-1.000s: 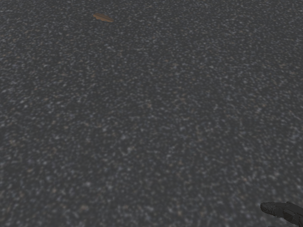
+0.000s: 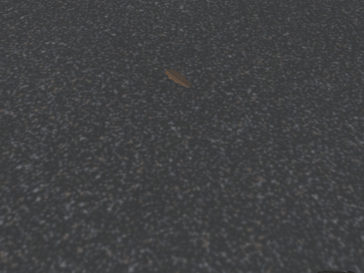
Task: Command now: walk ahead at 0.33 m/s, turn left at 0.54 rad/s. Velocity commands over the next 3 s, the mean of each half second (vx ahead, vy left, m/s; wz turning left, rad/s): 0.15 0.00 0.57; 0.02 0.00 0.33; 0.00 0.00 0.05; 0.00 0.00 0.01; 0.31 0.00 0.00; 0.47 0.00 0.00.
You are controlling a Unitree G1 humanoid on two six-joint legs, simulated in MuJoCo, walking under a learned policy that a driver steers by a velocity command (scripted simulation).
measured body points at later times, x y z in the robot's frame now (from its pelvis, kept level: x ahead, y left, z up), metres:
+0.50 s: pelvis +0.16 +0.01 +0.01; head +0.19 +0.03 +0.46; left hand +0.24 +0.32 -0.09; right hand +0.38 -0.23 -0.08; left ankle +0.16 +0.10 -0.73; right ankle +0.26 -0.13 -0.70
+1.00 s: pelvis +0.17 +0.02 +0.01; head +0.18 +0.04 +0.46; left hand +0.16 +0.31 -0.11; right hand +0.42 -0.14 -0.09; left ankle +0.11 +0.12 -0.73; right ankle +0.26 -0.11 -0.73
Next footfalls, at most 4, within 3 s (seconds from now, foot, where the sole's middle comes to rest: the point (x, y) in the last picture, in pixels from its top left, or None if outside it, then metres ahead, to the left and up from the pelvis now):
0.04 left None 0.20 0.10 -0.76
0.56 right None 0.29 -0.09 -0.76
0.90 left None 0.15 0.13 -0.76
2.70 left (117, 245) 0.53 0.30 -0.76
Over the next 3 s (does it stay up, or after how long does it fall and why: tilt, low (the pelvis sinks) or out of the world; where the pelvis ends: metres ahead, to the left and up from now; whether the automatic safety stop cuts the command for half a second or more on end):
stays up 0.55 0.21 0.02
